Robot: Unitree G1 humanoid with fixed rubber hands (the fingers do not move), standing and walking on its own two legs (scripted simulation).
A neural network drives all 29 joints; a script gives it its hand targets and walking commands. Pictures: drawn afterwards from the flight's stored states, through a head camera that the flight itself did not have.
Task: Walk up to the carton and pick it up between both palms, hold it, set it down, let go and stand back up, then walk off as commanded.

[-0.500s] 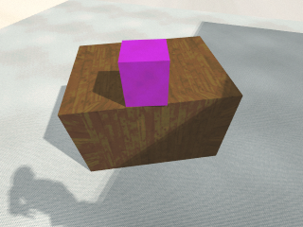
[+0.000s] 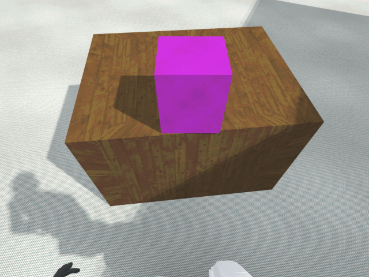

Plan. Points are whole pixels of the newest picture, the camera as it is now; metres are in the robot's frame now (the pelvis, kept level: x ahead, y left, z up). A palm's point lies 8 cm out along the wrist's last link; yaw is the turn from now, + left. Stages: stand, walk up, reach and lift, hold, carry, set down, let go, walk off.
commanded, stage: walk off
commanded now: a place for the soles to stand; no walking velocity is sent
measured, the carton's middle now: (190, 87) +0.68 -0.02 -0.03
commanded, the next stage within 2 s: stand in 0.68 s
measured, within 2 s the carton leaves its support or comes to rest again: neither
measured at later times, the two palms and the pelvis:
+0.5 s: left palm (68, 271) +0.16 +0.29 -0.12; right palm out of the picture +0.09 -0.34 -0.12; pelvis +0.02 -0.02 -0.02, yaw +0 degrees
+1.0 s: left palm out of the picture +0.11 +0.27 -0.10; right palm out of the picture +0.09 -0.35 -0.11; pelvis +0.01 -0.04 +0.00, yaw +0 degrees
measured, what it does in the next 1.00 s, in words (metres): steps on the spot: right foot, then left foot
